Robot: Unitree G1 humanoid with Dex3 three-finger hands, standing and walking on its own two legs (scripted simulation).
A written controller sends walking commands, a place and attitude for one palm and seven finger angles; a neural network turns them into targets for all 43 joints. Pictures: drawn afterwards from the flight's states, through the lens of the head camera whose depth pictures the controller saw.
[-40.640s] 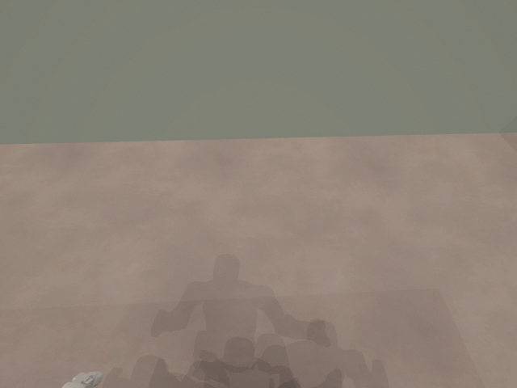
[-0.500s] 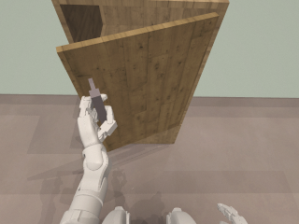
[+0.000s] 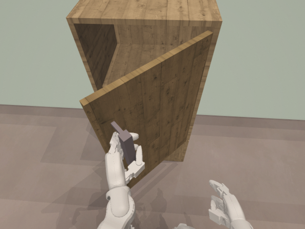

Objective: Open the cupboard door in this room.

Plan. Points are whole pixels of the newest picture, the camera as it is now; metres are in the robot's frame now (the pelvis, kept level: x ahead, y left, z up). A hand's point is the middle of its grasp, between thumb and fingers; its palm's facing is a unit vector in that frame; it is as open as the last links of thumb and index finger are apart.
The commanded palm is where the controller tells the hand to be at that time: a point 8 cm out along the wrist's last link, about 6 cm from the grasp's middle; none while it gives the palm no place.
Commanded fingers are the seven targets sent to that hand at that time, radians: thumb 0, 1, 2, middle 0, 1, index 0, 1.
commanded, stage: open thumb and fingers to let go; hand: left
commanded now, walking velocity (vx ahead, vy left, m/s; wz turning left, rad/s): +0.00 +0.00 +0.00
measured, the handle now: (124, 145) +0.32 +0.09 +0.04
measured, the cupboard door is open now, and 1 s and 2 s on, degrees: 46 46 47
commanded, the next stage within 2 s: slide the hand sideways off the handle in 0.74 s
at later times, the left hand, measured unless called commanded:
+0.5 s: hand (137, 160) +0.29 +0.05 +0.03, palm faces +0.31 -0.95 -0.03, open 13.3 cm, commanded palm +0.24 +0.10 +0.03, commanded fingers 0.00 -0.50 0.30 -0.23 -0.80 -0.23 -0.80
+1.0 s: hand (133, 174) +0.25 +0.06 +0.03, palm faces -0.16 -0.99 -0.03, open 15.9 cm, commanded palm +0.24 +0.10 +0.03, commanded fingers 0.00 -0.50 0.30 -0.15 -0.30 -0.15 -0.30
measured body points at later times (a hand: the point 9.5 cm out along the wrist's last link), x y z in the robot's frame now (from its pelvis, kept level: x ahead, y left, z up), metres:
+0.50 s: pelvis -0.02 -0.01 -0.01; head +0.05 -0.04 +0.44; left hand +0.27 +0.10 +0.03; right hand +0.14 -0.23 -0.13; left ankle +0.01 +0.16 -0.66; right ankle -0.01 -0.06 -0.66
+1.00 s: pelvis -0.02 +0.03 -0.01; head +0.04 +0.01 +0.43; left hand +0.25 +0.11 +0.04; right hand +0.15 -0.19 -0.11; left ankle +0.01 +0.16 -0.66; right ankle -0.01 -0.06 -0.66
